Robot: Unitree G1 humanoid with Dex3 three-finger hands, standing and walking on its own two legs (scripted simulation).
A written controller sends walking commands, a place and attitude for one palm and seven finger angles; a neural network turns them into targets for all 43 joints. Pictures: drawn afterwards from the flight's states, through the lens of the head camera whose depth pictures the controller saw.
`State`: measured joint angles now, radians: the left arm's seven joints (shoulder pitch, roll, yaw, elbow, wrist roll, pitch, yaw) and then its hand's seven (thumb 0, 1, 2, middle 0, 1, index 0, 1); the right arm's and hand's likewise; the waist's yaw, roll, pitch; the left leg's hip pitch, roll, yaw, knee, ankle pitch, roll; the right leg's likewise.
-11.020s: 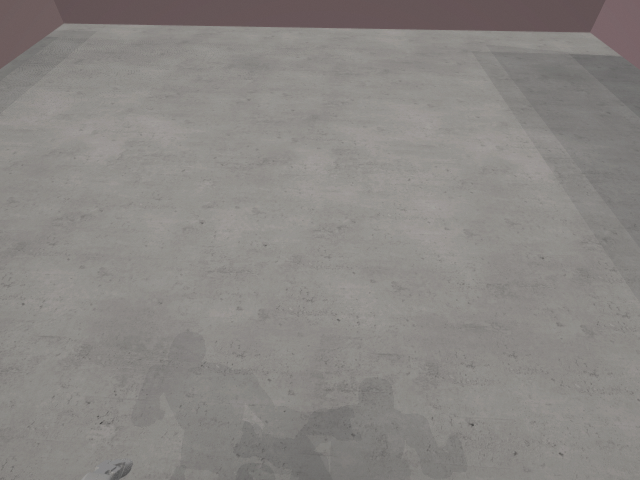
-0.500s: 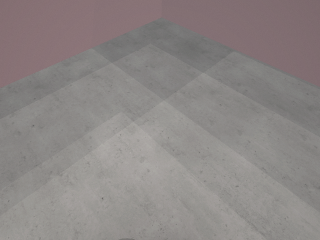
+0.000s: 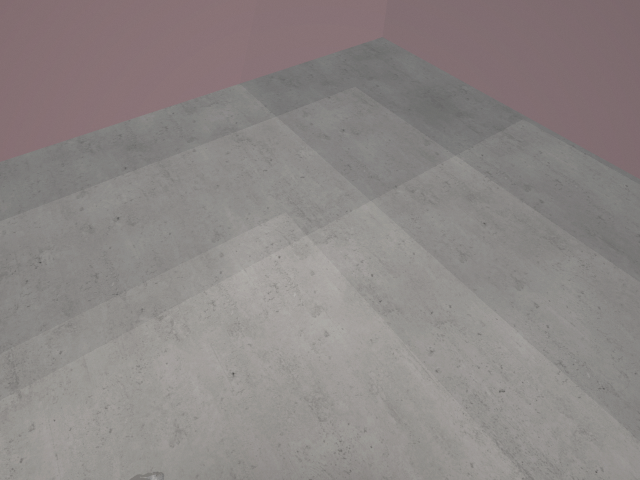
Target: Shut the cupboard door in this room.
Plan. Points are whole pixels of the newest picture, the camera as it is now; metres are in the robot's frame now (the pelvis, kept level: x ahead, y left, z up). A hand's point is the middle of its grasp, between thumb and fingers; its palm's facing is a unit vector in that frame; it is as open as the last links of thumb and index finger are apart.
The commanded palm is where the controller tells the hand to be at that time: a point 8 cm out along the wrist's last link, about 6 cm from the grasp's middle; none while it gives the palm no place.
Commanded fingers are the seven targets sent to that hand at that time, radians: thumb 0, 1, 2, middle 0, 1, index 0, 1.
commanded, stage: turn or walk to find it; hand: left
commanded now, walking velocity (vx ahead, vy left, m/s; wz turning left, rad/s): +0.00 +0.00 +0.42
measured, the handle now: out of the picture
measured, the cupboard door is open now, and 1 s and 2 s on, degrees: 82 82 82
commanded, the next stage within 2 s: none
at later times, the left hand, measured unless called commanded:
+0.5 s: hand out of the picture -0.03 +0.17 -0.16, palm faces +0.27 -0.93 -0.26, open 7.3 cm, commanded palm none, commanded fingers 0.00 0.90 0.90 -0.20 -0.30 -0.20 -0.30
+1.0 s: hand out of the picture -0.06 +0.21 -0.16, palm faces +0.42 -0.87 -0.27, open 7.4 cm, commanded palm none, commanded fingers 0.00 0.90 0.90 -0.20 -0.30 -0.20 -0.30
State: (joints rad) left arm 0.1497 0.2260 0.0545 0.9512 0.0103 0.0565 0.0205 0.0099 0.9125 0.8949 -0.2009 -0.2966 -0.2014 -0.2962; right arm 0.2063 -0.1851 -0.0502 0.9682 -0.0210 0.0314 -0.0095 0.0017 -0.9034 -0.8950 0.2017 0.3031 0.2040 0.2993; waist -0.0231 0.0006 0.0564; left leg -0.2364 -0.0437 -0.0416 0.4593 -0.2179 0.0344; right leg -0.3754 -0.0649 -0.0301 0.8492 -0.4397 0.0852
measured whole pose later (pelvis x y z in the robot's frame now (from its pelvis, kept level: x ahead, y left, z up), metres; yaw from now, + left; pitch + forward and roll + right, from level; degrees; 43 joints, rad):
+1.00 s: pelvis -0.07 -0.02 +0.00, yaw +24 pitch -1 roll +0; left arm 0.14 0.22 0.05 0.94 0.01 0.05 0.02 0.01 0.91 0.89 -0.20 -0.30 -0.20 -0.30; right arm 0.20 -0.19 -0.05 0.96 -0.02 0.04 0.00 0.00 -0.90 -0.90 0.20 0.30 0.20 0.30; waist -0.02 0.01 0.06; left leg -0.25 -0.03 -0.05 0.48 -0.21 0.01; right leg -0.35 -0.06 -0.04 0.78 -0.42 0.08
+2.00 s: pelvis -0.11 -0.09 -0.01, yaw +50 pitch -1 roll +1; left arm 0.14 0.20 0.04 0.93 0.01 0.02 0.02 0.01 0.91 0.89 -0.20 -0.30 -0.20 -0.30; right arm 0.21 -0.22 -0.07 0.97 -0.01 0.05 0.00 0.00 -0.90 -0.90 0.20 0.30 0.20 0.30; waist -0.02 0.05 0.06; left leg -0.31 -0.03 -0.09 0.58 -0.26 -0.02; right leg -0.27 -0.04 -0.07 0.59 -0.28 0.02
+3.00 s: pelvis -0.12 -0.15 -0.01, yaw +75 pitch +0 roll +1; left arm 0.14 0.18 0.03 0.92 0.02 0.01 0.02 0.01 0.91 0.89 -0.20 -0.30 -0.20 -0.30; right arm 0.21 -0.23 -0.08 0.98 -0.01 0.06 -0.01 0.00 -0.91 -0.90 0.20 0.30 0.20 0.30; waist -0.03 0.06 0.08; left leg -0.37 -0.04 -0.08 0.75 -0.42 -0.02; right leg -0.26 -0.04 -0.10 0.59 -0.32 -0.02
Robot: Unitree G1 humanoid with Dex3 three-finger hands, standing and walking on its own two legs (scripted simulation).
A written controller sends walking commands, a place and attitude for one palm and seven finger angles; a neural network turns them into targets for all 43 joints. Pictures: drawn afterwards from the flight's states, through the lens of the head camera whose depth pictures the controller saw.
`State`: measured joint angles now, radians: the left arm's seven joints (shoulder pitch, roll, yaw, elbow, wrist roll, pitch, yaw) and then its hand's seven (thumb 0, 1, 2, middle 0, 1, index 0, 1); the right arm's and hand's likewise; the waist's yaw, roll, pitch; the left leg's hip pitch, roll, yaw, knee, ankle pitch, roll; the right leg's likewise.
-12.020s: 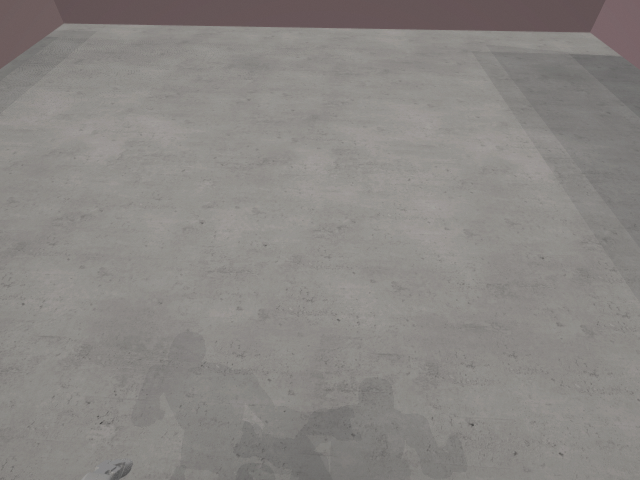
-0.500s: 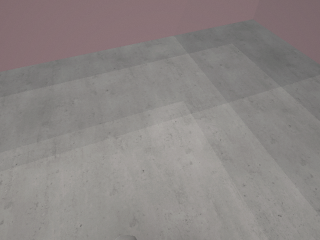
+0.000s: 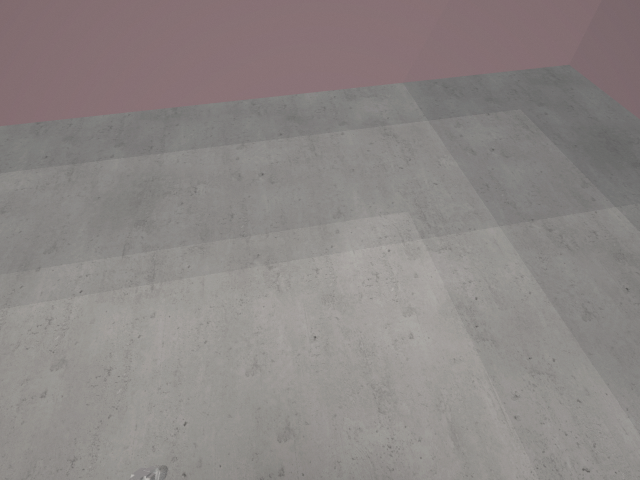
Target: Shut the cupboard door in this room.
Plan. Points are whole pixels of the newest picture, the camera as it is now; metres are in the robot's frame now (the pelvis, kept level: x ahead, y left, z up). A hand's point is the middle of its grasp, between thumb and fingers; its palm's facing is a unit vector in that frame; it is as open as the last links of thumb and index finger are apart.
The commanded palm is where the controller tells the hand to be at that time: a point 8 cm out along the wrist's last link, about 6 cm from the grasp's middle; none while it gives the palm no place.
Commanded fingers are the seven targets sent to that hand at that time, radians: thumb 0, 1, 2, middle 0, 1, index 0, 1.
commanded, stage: turn or walk to find it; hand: left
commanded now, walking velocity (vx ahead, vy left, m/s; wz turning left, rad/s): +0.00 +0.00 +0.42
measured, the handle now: out of the picture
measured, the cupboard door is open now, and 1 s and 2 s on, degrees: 82 82 82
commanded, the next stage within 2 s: none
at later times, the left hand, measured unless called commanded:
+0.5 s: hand out of the picture -0.05 +0.18 -0.17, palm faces +0.29 -0.92 -0.25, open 7.3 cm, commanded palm none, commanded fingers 0.00 0.90 0.90 -0.20 -0.30 -0.20 -0.30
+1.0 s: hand out of the picture -0.06 +0.19 -0.15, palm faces +0.43 -0.85 -0.30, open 7.4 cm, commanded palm none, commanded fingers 0.00 0.90 0.90 -0.20 -0.30 -0.20 -0.30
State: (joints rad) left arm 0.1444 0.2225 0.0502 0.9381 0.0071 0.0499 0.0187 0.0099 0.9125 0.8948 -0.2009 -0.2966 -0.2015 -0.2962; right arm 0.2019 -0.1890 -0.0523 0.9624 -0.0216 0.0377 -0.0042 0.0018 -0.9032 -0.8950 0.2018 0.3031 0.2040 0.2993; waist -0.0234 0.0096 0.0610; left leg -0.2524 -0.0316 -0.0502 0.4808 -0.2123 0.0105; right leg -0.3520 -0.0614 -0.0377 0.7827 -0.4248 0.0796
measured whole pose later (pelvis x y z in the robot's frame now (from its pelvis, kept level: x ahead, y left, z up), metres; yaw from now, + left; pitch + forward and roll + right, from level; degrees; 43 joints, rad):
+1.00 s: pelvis -0.07 -0.05 -0.01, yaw +26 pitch -1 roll +1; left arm 0.14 0.20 0.04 0.93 0.01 0.02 0.02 0.01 0.91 0.89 -0.20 -0.30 -0.20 -0.30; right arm 0.21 -0.22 -0.07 0.97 -0.01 0.05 0.00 0.00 -0.90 -0.90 0.20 0.30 0.20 0.30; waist -0.02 0.05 0.06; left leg -0.31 -0.03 -0.09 0.58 -0.26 -0.02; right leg -0.27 -0.04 -0.07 0.59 -0.28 0.02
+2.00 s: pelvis -0.10 -0.09 -0.01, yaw +51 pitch +0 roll +1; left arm 0.14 0.18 0.03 0.92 0.02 0.01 0.02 0.01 0.91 0.89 -0.20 -0.30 -0.20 -0.30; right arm 0.21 -0.23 -0.08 0.98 -0.01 0.06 -0.01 0.00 -0.91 -0.90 0.20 0.30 0.20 0.30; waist -0.03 0.06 0.08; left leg -0.37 -0.04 -0.08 0.75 -0.42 -0.02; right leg -0.26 -0.04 -0.10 0.59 -0.32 -0.02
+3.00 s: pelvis -0.09 -0.13 +0.00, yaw +76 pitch -1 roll +2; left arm 0.16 0.16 0.03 0.91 0.02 0.01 0.02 0.01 0.91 0.89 -0.20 -0.30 -0.21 -0.30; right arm 0.22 -0.25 -0.09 0.99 -0.02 0.08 0.01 0.00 -0.91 -0.90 0.20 0.30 0.20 0.30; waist -0.03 0.06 0.07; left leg -0.47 -0.04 -0.06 1.08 -0.43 -0.03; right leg -0.24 -0.07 -0.13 0.56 -0.30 -0.04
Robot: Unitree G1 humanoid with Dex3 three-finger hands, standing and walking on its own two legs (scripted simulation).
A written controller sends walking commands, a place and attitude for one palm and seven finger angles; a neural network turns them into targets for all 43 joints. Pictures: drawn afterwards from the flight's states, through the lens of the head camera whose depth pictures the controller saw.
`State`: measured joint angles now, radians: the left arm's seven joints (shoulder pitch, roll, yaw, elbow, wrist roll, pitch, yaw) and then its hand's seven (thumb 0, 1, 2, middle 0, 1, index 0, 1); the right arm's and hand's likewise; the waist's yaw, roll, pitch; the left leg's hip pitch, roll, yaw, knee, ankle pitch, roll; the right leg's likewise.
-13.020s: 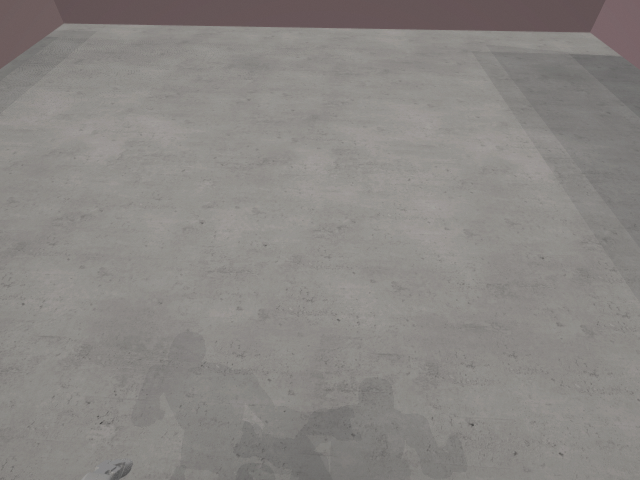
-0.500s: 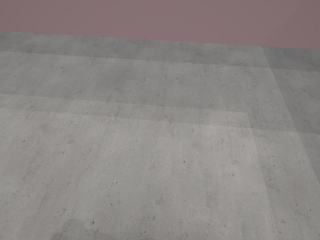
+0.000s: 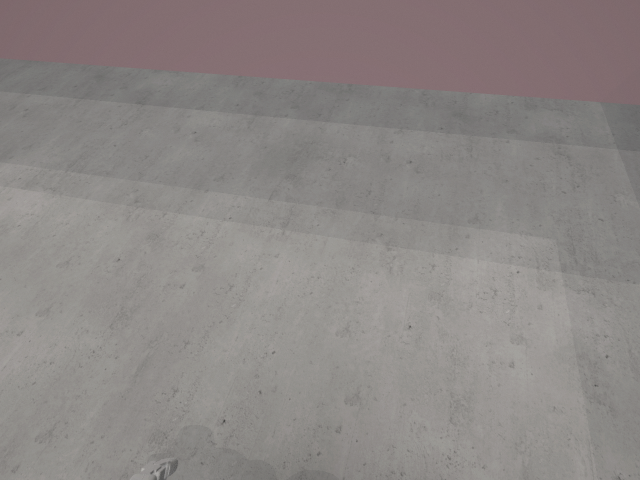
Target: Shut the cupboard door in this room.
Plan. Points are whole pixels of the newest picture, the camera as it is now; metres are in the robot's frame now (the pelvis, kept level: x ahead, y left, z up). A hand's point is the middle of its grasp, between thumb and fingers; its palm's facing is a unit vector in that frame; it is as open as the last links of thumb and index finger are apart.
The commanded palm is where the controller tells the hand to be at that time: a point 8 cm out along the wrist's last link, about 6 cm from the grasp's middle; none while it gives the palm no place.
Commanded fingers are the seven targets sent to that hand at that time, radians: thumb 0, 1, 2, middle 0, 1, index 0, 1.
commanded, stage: turn or walk to find it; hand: left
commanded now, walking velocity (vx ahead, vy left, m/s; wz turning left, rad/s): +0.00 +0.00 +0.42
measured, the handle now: out of the picture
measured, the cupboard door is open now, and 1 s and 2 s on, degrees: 82 82 82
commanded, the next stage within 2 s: none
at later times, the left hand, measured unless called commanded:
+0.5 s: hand out of the picture -0.06 +0.21 -0.17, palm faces +0.30 -0.92 -0.25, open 7.3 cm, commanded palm none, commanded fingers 0.00 0.90 0.90 -0.20 -0.30 -0.20 -0.30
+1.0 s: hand out of the picture -0.03 +0.20 -0.14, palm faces +0.40 -0.87 -0.29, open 7.4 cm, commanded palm none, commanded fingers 0.00 0.90 0.90 -0.20 -0.30 -0.20 -0.30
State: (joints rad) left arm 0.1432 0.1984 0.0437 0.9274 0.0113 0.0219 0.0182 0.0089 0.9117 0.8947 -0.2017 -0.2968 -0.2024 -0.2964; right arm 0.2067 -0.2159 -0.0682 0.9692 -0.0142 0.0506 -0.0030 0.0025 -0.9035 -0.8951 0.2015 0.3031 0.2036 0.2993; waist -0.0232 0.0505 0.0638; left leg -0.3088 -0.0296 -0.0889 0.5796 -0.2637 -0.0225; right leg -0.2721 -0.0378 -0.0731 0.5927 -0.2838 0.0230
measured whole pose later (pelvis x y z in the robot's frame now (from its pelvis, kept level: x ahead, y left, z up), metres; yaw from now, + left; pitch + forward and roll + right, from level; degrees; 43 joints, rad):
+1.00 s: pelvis -0.05 -0.03 +0.00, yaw +25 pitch +0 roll +1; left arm 0.14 0.18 0.03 0.92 0.02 0.01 0.02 0.01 0.91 0.89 -0.20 -0.30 -0.20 -0.30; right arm 0.21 -0.23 -0.08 0.98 -0.01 0.06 -0.01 0.00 -0.91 -0.90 0.20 0.30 0.20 0.30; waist -0.03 0.06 0.08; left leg -0.37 -0.04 -0.08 0.75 -0.42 -0.02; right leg -0.26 -0.04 -0.10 0.59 -0.32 -0.02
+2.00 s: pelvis -0.05 -0.06 +0.01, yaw +51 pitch -1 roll +2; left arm 0.16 0.16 0.03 0.91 0.02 0.01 0.02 0.01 0.91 0.89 -0.20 -0.30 -0.21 -0.30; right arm 0.22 -0.25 -0.09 0.99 -0.02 0.08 0.01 0.00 -0.91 -0.90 0.20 0.30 0.20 0.30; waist -0.03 0.06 0.07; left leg -0.47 -0.04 -0.06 1.08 -0.43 -0.03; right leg -0.24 -0.07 -0.13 0.56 -0.30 -0.04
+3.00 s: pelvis -0.05 -0.08 +0.01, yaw +76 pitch -1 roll +3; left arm 0.17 0.16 0.02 0.92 0.02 0.01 0.02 0.01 0.91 0.89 -0.21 -0.30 -0.21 -0.30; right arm 0.23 -0.26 -0.10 1.00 -0.02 0.08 0.01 0.00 -0.91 -0.90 0.20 0.30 0.20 0.30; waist -0.03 0.06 0.07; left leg -0.47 -0.01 -0.05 1.16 -0.40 -0.04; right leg -0.22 -0.08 -0.16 0.53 -0.30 -0.04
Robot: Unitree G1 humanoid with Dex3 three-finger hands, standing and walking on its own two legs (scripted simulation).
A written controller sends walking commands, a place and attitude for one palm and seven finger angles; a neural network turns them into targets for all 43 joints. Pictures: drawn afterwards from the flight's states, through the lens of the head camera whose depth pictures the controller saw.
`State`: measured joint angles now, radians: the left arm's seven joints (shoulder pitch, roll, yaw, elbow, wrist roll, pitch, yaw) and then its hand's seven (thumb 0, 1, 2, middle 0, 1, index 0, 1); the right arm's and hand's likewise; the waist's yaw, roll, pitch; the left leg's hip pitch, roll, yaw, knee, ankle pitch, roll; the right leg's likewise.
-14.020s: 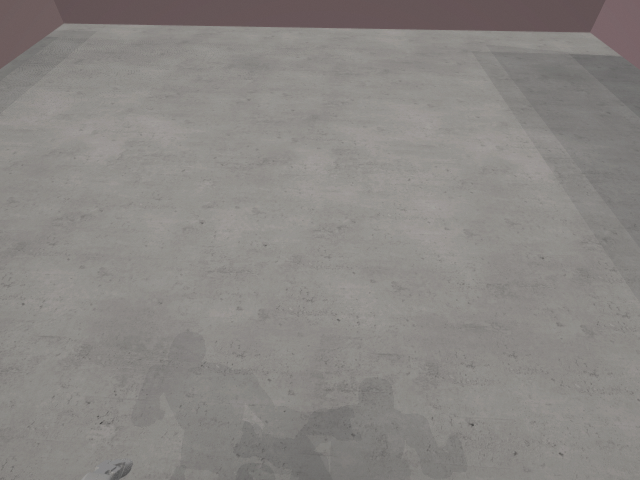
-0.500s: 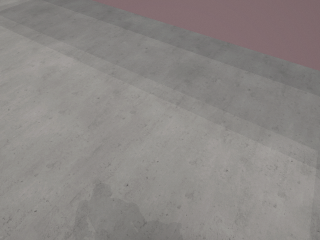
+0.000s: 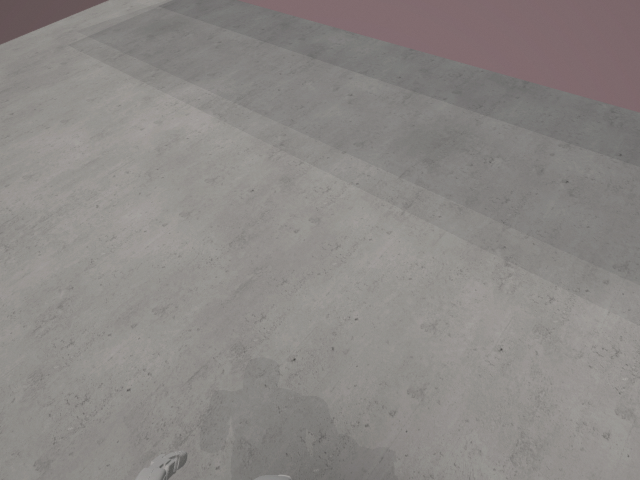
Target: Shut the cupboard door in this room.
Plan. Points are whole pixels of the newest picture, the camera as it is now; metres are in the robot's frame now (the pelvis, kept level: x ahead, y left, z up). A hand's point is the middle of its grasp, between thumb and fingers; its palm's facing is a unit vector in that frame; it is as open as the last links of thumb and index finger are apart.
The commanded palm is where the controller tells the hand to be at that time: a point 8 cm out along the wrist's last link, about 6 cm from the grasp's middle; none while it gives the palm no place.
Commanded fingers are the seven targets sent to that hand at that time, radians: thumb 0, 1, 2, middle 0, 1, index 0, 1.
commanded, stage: turn or walk to find it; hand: left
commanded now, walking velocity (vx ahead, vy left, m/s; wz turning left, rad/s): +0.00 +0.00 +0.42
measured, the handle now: out of the picture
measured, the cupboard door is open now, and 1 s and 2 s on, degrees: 82 82 82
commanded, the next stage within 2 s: none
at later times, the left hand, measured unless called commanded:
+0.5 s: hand out of the picture -0.05 +0.24 -0.18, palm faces +0.28 -0.93 -0.25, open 7.4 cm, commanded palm none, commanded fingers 0.00 0.90 0.90 -0.20 -0.30 -0.20 -0.30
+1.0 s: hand out of the picture -0.01 +0.19 -0.13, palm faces +0.41 -0.86 -0.30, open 7.4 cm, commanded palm none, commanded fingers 0.00 0.90 0.90 -0.20 -0.30 -0.20 -0.30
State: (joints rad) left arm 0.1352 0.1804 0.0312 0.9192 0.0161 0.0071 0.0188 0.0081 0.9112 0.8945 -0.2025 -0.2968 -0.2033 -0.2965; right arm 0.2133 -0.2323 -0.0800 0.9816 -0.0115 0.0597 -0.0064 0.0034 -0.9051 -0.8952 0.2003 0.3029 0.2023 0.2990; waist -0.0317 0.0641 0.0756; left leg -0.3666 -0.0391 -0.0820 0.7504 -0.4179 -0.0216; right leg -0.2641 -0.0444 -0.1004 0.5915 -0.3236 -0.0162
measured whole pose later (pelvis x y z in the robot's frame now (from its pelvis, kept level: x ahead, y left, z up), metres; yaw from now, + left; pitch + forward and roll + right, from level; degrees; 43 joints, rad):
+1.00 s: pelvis -0.02 -0.03 +0.01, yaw +25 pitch -1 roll +2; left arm 0.16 0.16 0.03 0.91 0.02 0.01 0.02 0.01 0.91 0.89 -0.20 -0.30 -0.21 -0.30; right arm 0.22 -0.25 -0.09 0.99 -0.02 0.08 0.01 0.00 -0.91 -0.90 0.20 0.30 0.20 0.30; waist -0.03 0.06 0.07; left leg -0.47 -0.04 -0.06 1.08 -0.43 -0.03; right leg -0.24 -0.07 -0.13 0.56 -0.30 -0.04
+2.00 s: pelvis -0.03 -0.05 +0.01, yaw +51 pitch -1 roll +3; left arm 0.17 0.16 0.02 0.92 0.02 0.01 0.02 0.01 0.91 0.89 -0.21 -0.30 -0.21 -0.30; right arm 0.23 -0.26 -0.10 1.00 -0.02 0.08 0.01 0.00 -0.91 -0.90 0.20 0.30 0.20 0.30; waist -0.03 0.06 0.07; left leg -0.47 -0.01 -0.05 1.16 -0.40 -0.04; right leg -0.22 -0.08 -0.16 0.53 -0.30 -0.04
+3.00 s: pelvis -0.04 -0.09 +0.01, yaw +77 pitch -1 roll +2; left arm 0.19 0.16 0.03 0.91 0.02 0.02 0.02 0.01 0.91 0.89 -0.21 -0.30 -0.21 -0.30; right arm 0.25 -0.26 -0.10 0.99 -0.02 0.08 0.02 0.00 -0.91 -0.90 0.20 0.30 0.20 0.30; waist -0.04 0.05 0.07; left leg -0.51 0.00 -0.04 1.18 -0.35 -0.06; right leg -0.21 -0.09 -0.17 0.51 -0.28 -0.02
